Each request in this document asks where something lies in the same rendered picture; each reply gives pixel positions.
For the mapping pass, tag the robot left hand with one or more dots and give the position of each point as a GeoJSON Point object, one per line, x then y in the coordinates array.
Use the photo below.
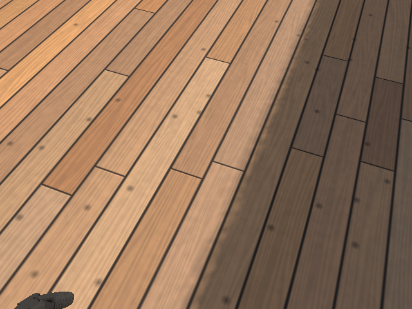
{"type": "Point", "coordinates": [56, 300]}

